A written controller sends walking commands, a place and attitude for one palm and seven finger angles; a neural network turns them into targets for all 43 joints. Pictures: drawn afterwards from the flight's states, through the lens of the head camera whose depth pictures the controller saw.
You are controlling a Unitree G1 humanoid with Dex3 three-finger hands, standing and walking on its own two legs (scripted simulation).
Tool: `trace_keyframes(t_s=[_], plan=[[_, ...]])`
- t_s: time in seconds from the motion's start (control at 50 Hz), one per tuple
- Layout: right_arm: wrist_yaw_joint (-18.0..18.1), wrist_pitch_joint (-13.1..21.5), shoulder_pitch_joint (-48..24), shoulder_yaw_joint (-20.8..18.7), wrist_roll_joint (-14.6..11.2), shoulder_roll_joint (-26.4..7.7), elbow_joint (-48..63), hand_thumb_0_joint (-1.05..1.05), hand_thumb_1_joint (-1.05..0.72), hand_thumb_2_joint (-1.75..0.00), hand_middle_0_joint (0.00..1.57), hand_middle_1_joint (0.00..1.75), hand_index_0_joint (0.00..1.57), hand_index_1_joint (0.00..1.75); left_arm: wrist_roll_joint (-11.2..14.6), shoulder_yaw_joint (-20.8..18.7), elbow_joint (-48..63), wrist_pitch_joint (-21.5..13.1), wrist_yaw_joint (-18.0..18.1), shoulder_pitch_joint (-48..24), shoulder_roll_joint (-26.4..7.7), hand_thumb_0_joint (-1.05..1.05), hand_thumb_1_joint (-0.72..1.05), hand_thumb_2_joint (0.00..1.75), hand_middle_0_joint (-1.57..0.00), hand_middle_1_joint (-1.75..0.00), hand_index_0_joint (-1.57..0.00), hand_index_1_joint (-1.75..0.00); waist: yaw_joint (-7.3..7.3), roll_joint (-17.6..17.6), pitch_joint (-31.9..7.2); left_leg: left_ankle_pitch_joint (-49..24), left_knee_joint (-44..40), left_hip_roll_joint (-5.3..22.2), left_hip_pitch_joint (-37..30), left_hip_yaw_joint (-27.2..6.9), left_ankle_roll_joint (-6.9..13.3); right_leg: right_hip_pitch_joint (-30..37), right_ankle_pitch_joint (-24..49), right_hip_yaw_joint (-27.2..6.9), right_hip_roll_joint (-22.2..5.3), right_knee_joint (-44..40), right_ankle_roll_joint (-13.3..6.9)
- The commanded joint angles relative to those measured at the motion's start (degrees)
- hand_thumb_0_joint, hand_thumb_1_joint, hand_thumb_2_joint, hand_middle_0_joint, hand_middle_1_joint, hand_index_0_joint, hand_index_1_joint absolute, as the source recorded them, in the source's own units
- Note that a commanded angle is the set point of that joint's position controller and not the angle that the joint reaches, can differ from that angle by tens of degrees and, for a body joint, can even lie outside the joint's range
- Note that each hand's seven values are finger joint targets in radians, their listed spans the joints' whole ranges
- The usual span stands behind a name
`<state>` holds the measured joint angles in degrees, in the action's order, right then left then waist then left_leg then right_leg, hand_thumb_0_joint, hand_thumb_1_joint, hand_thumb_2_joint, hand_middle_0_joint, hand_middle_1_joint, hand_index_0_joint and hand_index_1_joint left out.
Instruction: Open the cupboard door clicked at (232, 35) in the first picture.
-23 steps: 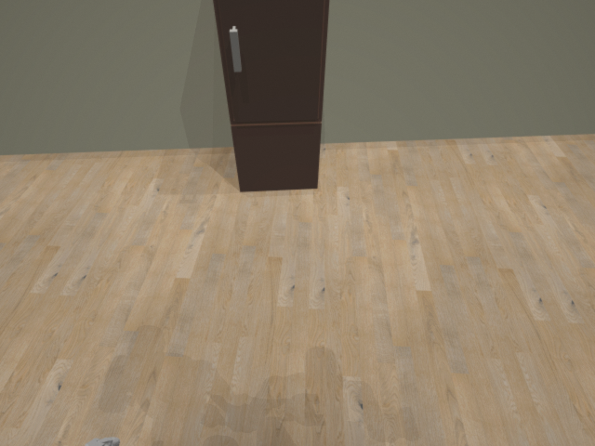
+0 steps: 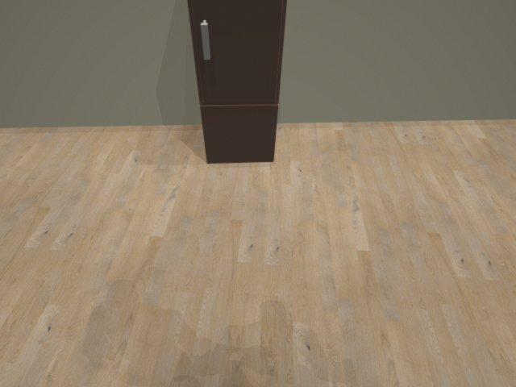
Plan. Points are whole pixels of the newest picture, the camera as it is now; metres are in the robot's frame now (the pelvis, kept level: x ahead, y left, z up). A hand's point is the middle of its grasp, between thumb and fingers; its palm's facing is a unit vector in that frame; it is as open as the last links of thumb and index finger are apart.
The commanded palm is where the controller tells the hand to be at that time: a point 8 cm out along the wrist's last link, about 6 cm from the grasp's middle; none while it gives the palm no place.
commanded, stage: stand and wait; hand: left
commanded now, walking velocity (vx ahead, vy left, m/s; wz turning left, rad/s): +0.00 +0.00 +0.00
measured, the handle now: (205, 39) +1.41 +0.31 -0.04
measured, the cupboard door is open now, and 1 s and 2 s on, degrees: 0 0 0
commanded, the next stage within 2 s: look at it before walking up in 0.36 s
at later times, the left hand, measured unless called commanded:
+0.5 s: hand out of the picture +0.08 +0.25 -0.15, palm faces -0.03 -0.94 -0.34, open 7.4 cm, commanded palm none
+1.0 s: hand out of the picture +0.09 +0.25 -0.15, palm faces -0.03 -0.94 -0.34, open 7.4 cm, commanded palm none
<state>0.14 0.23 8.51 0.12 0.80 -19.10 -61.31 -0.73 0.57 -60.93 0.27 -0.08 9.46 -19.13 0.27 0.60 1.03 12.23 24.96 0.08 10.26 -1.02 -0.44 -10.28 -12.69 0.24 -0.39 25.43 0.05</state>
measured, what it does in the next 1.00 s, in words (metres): stands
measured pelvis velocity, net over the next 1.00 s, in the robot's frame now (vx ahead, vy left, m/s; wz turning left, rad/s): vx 0.02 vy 0.00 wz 0.00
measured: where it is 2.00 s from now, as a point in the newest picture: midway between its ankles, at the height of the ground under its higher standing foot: (263, 380)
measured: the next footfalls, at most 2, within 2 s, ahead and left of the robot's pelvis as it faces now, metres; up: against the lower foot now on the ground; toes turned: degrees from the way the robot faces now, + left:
right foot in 1.72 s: +0.34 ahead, -0.14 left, +0.00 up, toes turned -10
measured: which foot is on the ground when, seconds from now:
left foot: down 0.00-1.00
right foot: down 0.00-1.00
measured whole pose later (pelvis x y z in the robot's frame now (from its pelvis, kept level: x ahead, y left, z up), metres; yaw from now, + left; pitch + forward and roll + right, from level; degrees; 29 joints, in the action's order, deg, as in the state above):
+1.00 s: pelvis +0.02 +0.00 +0.00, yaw +0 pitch -2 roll +0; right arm 0.1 0.4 6.6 0.5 0.4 -19.6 -63.3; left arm -0.8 0.5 -62.3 -0.1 0.0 7.9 -19.8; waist 0.3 0.5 2.0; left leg 11.6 21.3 0.2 8.0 -0.9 -0.6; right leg -8.2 -12.1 0.1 -0.3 22.1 0.0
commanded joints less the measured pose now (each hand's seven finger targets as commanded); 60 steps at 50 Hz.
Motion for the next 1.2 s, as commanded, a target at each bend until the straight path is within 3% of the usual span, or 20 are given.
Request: trace_keyframes(t_s=[0.0, 1.06, 1.1, 1.16, 1.18], plan=[[0.58, 1.8, -3.51, -2.64, -0.11, -11.64, 3.32, 0.0, -0.9, -0.9, 0.2, 0.3, 0.2, 0.3, 0.06, -2.5, 3.26, -1.38, 0.58, -3.36, -11.91, 0.0, 0.9, 0.9, -0.2, -0.3, -0.2, -0.3, -0.15, -1.11, -0.97, -1.36, -5.95, 5.89, 1.1, -5.89, 2.47, -1.36, -1.84, -6.71, -5.94, -6.21, -2.04], [0.61, 1.79, -4.65, -2.09, -0.44, -12.2, 1.45, 0.0, -0.9, -0.9, 0.2, 0.3, 0.2, 0.3, 0.02, -2.45, 2.0, -1.72, 0.69, -3.83, -12.45, 0.0, 0.9, 0.9, -0.2, -0.3, -0.2, -0.3, -0.05, 0.01, -3.06, -10.13, -6.83, 6.65, -3.35, -5.08, 1.96, 2.67, 9.04, -5.94, -6.67, -6.89, -1.73], [0.25, 0.74, -0.8, -0.16, 0.02, -4.54, -0.35, 0.0, -0.9, -0.9, 0.2, 0.3, 0.2, 0.3, 0.05, -0.8, 0.08, -0.59, 0.95, 0.79, -5.07, 0.0, 0.9, 0.9, -0.2, -0.3, -0.2, -0.3, 0.05, -0.15, -4.29, -2.6, -5.68, 5.93, -3.16, -3.61, 0.91, 2.91, -0.91, -5.54, -6.25, -6.67, -0.74], [-0.05, -0.01, 1.21, -0.54, 0.63, -3.89, -0.2, 0.0, -0.9, -0.9, 0.2, 0.3, 0.2, 0.3, -0.52, -1.47, 0.0, 0.16, 0.23, 4.07, -5.77, 0.0, 0.9, 0.9, -0.2, -0.3, -0.2, -0.3, 0.7, 2.33, 3.27, 14.82, -3.45, 3.61, 4.79, -2.63, 1.22, -1.62, -19.71, -9.09, -6.34, -9.03, -2.23], [-0.1, 0.01, 1.71, -0.68, 0.74, -3.56, 0.29, 0.0, -0.9, -0.9, 0.2, 0.3, 0.2, 0.3, -0.62, -1.87, 0.21, 0.16, 0.0, 5.1, -6.0, 0.0, 0.9, 0.9, -0.2, -0.3, -0.2, -0.3, 0.82, 3.43, 4.96, 16.17, -1.45, 2.75, 7.14, -1.79, 1.2, -2.19, -22.36, -10.7, -6.86, -9.58, -3.11]])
